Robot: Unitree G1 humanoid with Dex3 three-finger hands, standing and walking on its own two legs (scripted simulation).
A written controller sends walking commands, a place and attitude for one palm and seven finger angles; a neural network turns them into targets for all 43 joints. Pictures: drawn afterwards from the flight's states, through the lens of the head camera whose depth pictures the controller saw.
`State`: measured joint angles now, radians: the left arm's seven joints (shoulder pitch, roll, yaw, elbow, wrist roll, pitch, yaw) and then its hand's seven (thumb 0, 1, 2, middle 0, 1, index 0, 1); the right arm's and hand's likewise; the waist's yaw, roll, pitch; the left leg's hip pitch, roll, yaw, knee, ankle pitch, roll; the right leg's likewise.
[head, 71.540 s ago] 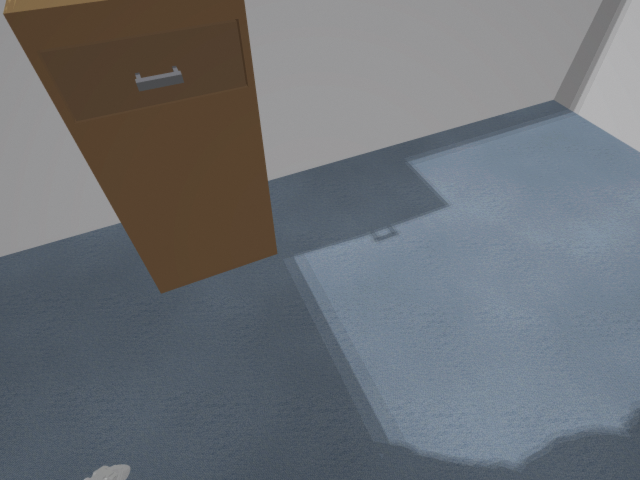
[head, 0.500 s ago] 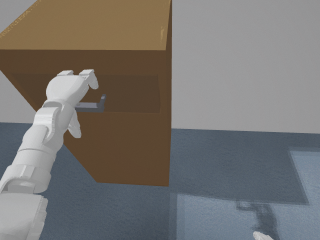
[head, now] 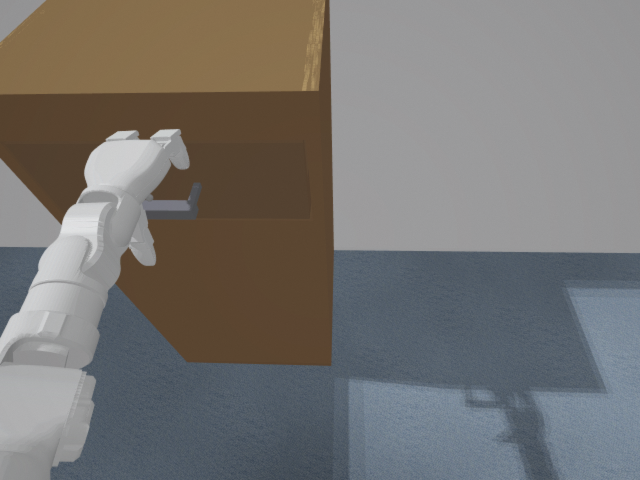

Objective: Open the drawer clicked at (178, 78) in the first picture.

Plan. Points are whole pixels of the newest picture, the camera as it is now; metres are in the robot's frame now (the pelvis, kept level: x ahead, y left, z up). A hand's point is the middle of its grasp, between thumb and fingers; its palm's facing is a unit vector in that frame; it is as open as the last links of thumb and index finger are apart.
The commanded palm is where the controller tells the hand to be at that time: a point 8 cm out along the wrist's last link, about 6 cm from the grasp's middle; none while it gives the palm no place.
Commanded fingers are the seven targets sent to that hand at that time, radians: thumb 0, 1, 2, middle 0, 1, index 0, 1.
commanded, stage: re-aim the fingers above the handle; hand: left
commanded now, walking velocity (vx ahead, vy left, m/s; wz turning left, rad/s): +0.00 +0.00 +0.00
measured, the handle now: (165, 199) +0.49 +0.25 +0.05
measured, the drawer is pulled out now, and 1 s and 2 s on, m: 0.00 0.00 0.00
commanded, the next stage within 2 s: lower the fingers behind the handle in 1.20 s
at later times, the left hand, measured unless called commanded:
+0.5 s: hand (128, 198) +0.44 +0.26 +0.11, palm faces -0.04 -0.01 -1.00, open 13.7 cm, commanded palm +0.42 +0.26 +0.17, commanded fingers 0.00 -0.50 0.30 -0.30 -1.20 -0.30 -1.20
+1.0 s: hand (144, 193) +0.45 +0.24 +0.11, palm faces -0.01 -0.02 -1.00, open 13.6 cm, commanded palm +0.42 +0.26 +0.17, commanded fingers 0.00 -0.50 0.30 -0.30 -1.20 -0.30 -1.20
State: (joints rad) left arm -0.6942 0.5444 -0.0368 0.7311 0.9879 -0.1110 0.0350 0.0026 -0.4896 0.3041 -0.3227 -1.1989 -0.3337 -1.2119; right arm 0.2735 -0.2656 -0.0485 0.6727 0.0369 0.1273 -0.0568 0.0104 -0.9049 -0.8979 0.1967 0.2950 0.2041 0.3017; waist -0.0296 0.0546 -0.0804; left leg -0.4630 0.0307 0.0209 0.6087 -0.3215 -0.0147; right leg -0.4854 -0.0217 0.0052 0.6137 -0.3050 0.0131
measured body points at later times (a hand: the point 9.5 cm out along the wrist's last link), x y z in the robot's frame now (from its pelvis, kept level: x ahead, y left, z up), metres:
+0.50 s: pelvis -0.01 +0.00 +0.00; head +0.05 -0.02 +0.45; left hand +0.44 +0.26 +0.16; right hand +0.08 -0.27 -0.13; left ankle -0.02 +0.13 -0.73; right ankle -0.01 -0.13 -0.73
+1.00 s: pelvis -0.01 +0.00 +0.00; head +0.04 -0.02 +0.45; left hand +0.44 +0.24 +0.17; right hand +0.07 -0.26 -0.14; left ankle -0.02 +0.13 -0.73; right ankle -0.01 -0.13 -0.73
